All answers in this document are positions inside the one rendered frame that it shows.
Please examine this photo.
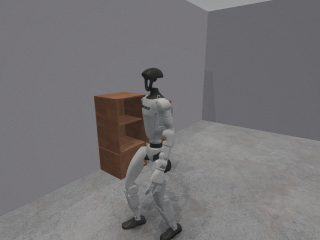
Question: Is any robot left hand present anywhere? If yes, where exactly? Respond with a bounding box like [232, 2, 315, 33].
[145, 169, 165, 196]

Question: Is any left robot forearm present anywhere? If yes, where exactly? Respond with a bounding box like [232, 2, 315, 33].
[156, 130, 175, 171]

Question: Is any robot left thigh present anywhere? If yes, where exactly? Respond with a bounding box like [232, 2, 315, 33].
[151, 154, 172, 210]

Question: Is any robot left upper arm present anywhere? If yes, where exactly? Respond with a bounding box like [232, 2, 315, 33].
[156, 98, 175, 140]

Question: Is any right robot shin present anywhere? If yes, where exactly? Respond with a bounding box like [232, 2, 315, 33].
[124, 189, 141, 220]

